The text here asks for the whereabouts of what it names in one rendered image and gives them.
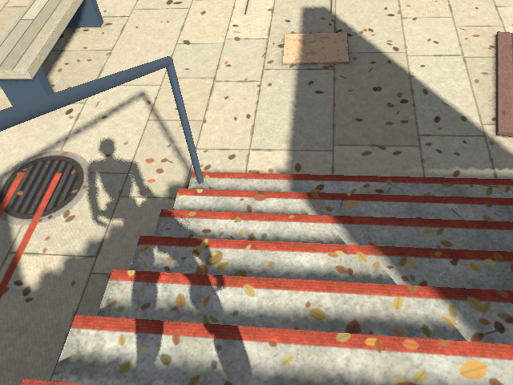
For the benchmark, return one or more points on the stairs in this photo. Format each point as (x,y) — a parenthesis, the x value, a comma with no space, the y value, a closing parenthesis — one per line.
(299,279)

